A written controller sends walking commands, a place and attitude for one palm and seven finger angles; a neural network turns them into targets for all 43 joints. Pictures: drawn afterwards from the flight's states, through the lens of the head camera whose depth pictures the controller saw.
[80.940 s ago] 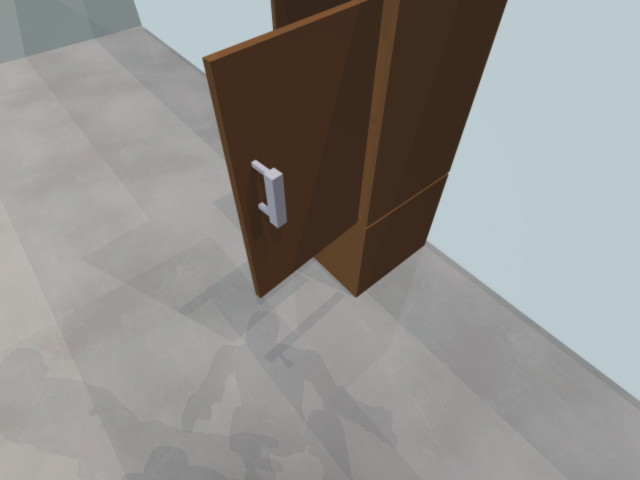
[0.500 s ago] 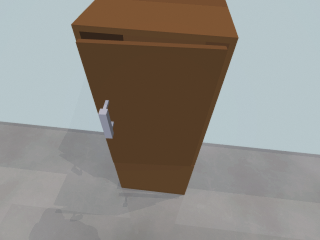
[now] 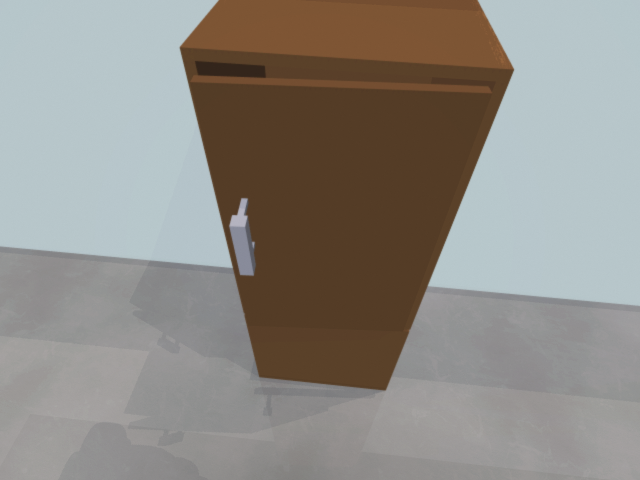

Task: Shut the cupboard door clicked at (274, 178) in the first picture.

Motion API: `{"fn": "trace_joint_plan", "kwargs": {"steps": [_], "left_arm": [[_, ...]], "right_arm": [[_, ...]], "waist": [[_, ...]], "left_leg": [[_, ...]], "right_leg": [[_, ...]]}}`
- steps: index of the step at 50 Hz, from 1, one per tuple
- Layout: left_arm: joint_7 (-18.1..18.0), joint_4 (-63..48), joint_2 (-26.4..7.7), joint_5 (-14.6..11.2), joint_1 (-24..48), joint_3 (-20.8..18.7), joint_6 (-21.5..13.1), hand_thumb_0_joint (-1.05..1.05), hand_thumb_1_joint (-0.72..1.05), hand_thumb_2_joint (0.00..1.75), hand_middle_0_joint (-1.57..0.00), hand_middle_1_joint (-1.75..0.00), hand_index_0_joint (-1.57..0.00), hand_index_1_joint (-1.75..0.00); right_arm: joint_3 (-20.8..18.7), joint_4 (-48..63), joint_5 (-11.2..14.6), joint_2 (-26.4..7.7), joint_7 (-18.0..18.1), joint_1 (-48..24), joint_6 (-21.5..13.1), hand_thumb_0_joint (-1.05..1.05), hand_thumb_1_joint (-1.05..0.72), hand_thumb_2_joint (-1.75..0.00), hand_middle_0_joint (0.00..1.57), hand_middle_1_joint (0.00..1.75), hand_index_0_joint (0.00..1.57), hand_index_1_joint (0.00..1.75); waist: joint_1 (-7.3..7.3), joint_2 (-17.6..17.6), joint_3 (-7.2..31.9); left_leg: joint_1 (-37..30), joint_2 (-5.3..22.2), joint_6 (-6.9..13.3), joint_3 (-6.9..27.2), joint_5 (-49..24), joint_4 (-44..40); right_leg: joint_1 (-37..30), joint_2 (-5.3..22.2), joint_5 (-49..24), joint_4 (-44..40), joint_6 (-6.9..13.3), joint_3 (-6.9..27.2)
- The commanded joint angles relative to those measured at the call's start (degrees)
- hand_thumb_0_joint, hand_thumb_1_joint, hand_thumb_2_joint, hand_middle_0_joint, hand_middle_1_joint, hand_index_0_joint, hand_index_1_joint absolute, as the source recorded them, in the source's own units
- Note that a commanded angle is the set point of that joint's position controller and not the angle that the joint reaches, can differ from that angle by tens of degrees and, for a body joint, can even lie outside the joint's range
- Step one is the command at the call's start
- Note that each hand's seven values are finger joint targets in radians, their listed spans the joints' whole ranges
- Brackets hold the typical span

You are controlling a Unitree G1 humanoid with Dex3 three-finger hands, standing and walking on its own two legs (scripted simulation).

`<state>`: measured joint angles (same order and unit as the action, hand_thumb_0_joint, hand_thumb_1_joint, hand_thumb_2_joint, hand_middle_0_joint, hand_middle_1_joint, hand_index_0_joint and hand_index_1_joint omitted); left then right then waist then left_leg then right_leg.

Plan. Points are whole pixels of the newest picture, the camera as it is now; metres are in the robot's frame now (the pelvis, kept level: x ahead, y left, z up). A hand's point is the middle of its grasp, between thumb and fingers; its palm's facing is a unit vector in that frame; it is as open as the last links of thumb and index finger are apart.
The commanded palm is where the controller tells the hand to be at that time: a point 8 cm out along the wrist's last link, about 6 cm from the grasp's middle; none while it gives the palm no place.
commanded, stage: look again from close up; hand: left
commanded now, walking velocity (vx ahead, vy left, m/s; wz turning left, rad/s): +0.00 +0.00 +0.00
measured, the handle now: (245, 237) +0.47 +0.16 +0.00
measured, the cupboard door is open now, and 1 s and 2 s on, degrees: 4 4 4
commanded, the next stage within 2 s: raise the hand and make a fist in 0.10 s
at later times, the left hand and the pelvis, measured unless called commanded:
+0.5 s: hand (176, 437) +0.17 +0.19 -0.02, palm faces +0.06 -1.00 -0.03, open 6.7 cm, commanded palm +0.11 +0.25 -0.05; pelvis -0.04 -0.02 -0.06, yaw +2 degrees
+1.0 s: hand (166, 449) +0.16 +0.20 -0.03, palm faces +0.06 -1.00 -0.02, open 4.3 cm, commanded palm +0.12 +0.24 -0.03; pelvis -0.04 -0.01 -0.09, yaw +2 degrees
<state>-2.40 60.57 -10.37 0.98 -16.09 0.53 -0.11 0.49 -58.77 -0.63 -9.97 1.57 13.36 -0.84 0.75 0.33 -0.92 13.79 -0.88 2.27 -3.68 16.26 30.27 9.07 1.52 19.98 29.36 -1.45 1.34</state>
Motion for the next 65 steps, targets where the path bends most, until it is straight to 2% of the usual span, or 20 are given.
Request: {"fn": "trace_joint_plan", "kwargs": {"steps": [1,9,10,11,12,13,14,15,16,17,19,20,23,25,29,35,43,47,54,65], "left_arm": [[0.07,-1.88,-5.70,-0.07,-3.38,-0.72,-0.67,0.00,0.90,0.90,-0.20,-0.30,-0.20,-0.30],[-0.02,-0.77,-6.87,-0.23,-2.45,-0.84,-0.65,0.00,0.90,0.90,-0.20,-0.30,-0.20,-0.30],[-2.03,0.09,-6.19,0.60,-5.60,-0.65,-1.58,0.00,0.90,0.90,-0.20,-0.30,-0.20,-0.30],[-3.80,-94.42,-43.39,-5.37,45.83,-28.22,-16.97,0.00,0.90,0.90,-0.20,-0.30,-0.20,-0.30],[-3.46,-72.42,-11.90,-7.04,0.03,-4.46,-11.86,0.00,0.90,0.90,-0.22,-0.32,-0.22,-0.32],[-3.44,-71.77,0.34,-10.60,-12.37,-1.31,-4.36,0.00,0.90,0.90,-0.24,-0.34,-0.24,-0.34],[-3.79,-67.48,-1.30,-9.96,-3.31,-1.76,-4.66,0.00,0.90,0.90,-0.25,-0.36,-0.25,-0.36],[-2.94,-62.99,-1.26,-9.92,-1.53,-3.79,-6.60,0.00,0.90,0.90,-0.27,-0.38,-0.27,-0.38],[-1.16,-56.48,-3.71,-10.10,-3.94,-7.89,-9.91,0.00,0.90,0.90,-0.29,-0.40,-0.29,-0.40],[1.36,-50.70,-3.22,-11.25,-9.97,-9.79,-14.32,0.00,0.90,0.90,-0.31,-0.42,-0.31,-0.42],[8.81,-45.86,-2.44,-13.76,-18.33,-12.99,-23.93,0.00,0.90,0.90,-0.35,-0.46,-0.35,-0.46],[13.16,-44.57,-2.81,-15.21,-20.45,-14.63,-29.04,0.00,0.90,0.90,-0.36,-0.48,-0.36,-0.48],[24.79,-46.76,-8.40,-18.50,-16.32,-18.02,-38.56,0.00,0.90,0.90,-0.42,-0.54,-0.42,-0.54],[27.08,-54.43,-11.55,-21.19,-13.08,-19.90,-35.70,0.00,0.90,0.90,-0.46,-0.58,-0.46,-0.58],[23.36,-72.71,-12.42,-22.52,-2.04,-18.14,-32.27,0.00,0.90,0.90,-0.53,-0.66,-0.53,-0.66],[21.20,-77.71,-11.02,-19.48,1.51,-12.36,-33.18,0.00,0.90,0.90,-0.64,-0.78,-0.64,-0.78],[20.59,-74.35,-13.64,-20.15,-7.68,-18.13,-20.64,0.00,0.90,0.90,-0.79,-0.94,-0.79,-0.94],[17.64,-75.80,-10.26,-20.28,-10.40,-17.02,-21.84,0.00,0.90,0.90,-0.86,-1.02,-0.86,-1.02],[17.35,-76.85,-9.77,-18.69,-8.59,-13.23,-26.42,0.00,0.90,0.90,-0.99,-1.16,-0.99,-1.16],[14.73,-80.81,-9.70,-17.41,-9.07,-12.18,-24.41,0.00,0.90,0.90,-1.19,-1.38,-1.19,-1.38]], "right_arm": [[-1.38,1.83,-0.21,-7.37,-0.12,2.28,-1.10,0.00,-0.90,-0.90,0.20,0.30,0.20,0.30],[-1.24,-0.36,0.01,-7.58,0.10,2.31,-1.32,0.00,-0.90,-0.90,0.20,0.30,0.20,0.30],[-1.51,2.71,0.62,-9.28,-0.35,0.08,-1.09,0.00,-0.90,-0.90,0.20,0.30,0.20,0.30],[-4.56,16.25,1.73,-19.96,4.53,7.15,-12.58,0.00,-0.90,-0.90,0.20,0.30,0.20,0.30],[-0.71,17.27,4.66,-12.32,5.94,1.68,-17.77,0.00,-0.90,-0.90,0.20,0.30,0.20,0.30],[-2.05,18.30,3.07,-9.31,4.48,0.01,-19.55,0.00,-0.90,-0.90,0.20,0.30,0.20,0.30],[-2.64,17.10,3.33,-8.85,2.72,0.42,-20.94,0.00,-0.90,-0.90,0.20,0.30,0.20,0.30],[-4.11,19.00,2.63,-10.15,1.66,-0.09,-21.12,0.00,-0.90,-0.90,0.20,0.30,0.20,0.30],[-4.57,20.42,2.26,-11.30,0.95,-0.81,-21.12,0.00,-0.90,-0.90,0.20,0.30,0.20,0.30],[-4.49,22.21,1.63,-11.03,0.51,-1.85,-20.97,0.00,-0.90,-0.90,0.20,0.30,0.20,0.30],[-5.20,25.68,1.25,-10.80,-1.22,-3.13,-20.48,0.00,-0.90,-0.90,0.20,0.30,0.20,0.30],[-6.16,26.58,0.84,-10.60,-1.52,-3.93,-20.05,0.00,-0.90,-0.90,0.20,0.30,0.20,0.30],[-6.82,31.80,1.59,-11.10,-2.24,-5.31,-19.70,0.00,-0.90,-0.90,0.20,0.30,0.20,0.30],[-6.49,36.89,2.48,-11.75,-1.54,-7.25,-18.85,0.00,-0.90,-0.90,0.20,0.30,0.20,0.30],[-5.42,39.73,2.71,-11.20,0.54,-5.16,-18.41,0.00,-0.90,-0.90,0.20,0.30,0.20,0.30],[-4.02,36.13,2.12,-11.33,2.90,-2.94,-18.61,0.00,-0.90,-0.90,0.20,0.30,0.20,0.30],[-3.49,37.66,2.79,-9.80,2.97,-4.10,-16.14,0.00,-0.90,-0.90,0.20,0.30,0.20,0.30],[-3.48,37.83,2.16,-8.76,2.23,-3.71,-15.16,0.00,-0.90,-0.90,0.20,0.30,0.20,0.30],[-3.46,38.05,1.77,-10.67,1.91,-2.38,-15.17,0.00,-0.90,-0.90,0.20,0.30,0.20,0.30],[-2.99,39.70,1.91,-10.97,1.69,-1.08,-13.23,0.00,-0.90,-0.90,0.20,0.30,0.20,0.30]], "waist": [[-0.31,-1.00,-1.30],[-0.24,-1.01,-0.38],[0.29,1.13,-2.75],[-10.05,-2.99,20.89],[-2.28,-20.24,28.64],[-1.17,-19.85,24.51],[-3.43,-9.02,10.69],[-4.01,-6.35,0.12],[-3.51,-0.71,-2.46],[-2.32,6.81,-2.17],[1.31,8.72,4.95],[2.64,14.88,8.07],[3.47,6.82,12.44],[4.31,-0.27,16.58],[1.12,-4.01,20.12],[-3.32,-4.35,16.67],[1.94,-2.98,22.99],[1.65,-0.87,22.19],[-0.24,-2.17,19.66],[-0.25,-5.82,20.48]], "left_leg": [[-2.01,7.28,1.26,8.13,-9.01,-8.88],[-4.31,7.02,1.03,6.91,-17.08,-7.84],[-2.56,8.71,-0.71,6.09,-27.12,1.51],[-22.94,5.52,-1.47,9.27,-35.75,4.95],[-28.51,7.33,-2.63,10.62,-40.69,1.03],[-18.37,5.84,-5.40,9.63,-38.42,-3.78],[-4.52,5.29,-4.81,9.33,-26.56,-3.70],[4.28,3.63,-4.67,9.42,-12.06,-1.39],[11.64,1.85,-4.07,8.60,-1.45,3.10],[17.06,0.72,-3.37,7.91,3.23,7.09],[21.08,-0.03,-3.53,6.31,-3.65,15.35],[25.56,-0.40,-3.74,5.02,-3.47,19.82],[34.74,-1.21,-3.31,3.74,2.75,27.47],[35.55,-1.61,-2.34,2.53,6.91,28.19],[33.98,-0.08,-0.78,4.48,10.01,30.46],[34.57,1.20,-0.03,6.19,9.24,33.77],[32.19,0.90,-0.52,6.46,2.96,29.15],[30.12,1.01,-1.10,6.86,-1.09,27.31],[28.56,1.27,-1.06,7.63,2.07,25.78],[22.25,1.76,-1.84,9.02,-0.10,21.59]], "right_leg": [[3.50,2.07,-7.17,-3.86,2.80,1.96],[2.10,3.02,-11.52,-4.23,2.48,1.89],[5.11,4.77,-19.18,-6.06,1.68,3.24],[7.64,-1.51,-27.49,10.49,2.28,-6.04],[16.34,-3.11,-6.02,17.38,1.54,-6.97],[15.31,-3.01,-0.41,18.72,1.82,-7.06],[18.19,-1.38,0.15,15.73,1.66,-5.79],[20.47,-1.49,-0.13,10.74,2.36,-6.78],[23.24,-1.22,-0.74,6.85,2.72,-7.36],[26.35,-1.12,3.50,7.26,2.77,-7.22],[28.84,-1.64,-2.09,15.17,3.86,-7.02],[30.21,-1.67,-2.49,19.01,3.60,-5.49],[33.76,-0.23,4.59,24.12,3.88,1.39],[32.96,-0.09,13.22,22.78,3.78,3.99],[36.54,-1.05,19.41,21.24,2.98,5.55],[41.76,-2.48,15.16,23.44,2.86,2.99],[31.74,-2.52,7.57,22.90,2.74,0.60],[31.02,-2.71,-1.11,24.97,2.50,-2.43],[35.44,-3.12,2.81,25.73,3.20,-4.20],[33.66,-3.66,-0.42,25.21,3.44,-6.25]]}}
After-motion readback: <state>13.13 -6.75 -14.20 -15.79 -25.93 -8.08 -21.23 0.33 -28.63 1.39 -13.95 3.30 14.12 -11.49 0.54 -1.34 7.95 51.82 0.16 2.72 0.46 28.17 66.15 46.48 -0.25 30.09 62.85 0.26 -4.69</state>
